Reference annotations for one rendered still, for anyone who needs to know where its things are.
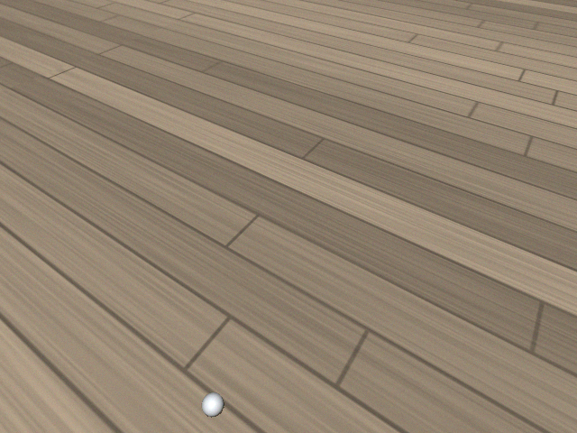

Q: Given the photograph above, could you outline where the ball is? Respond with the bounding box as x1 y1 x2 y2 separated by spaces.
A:
202 392 224 417

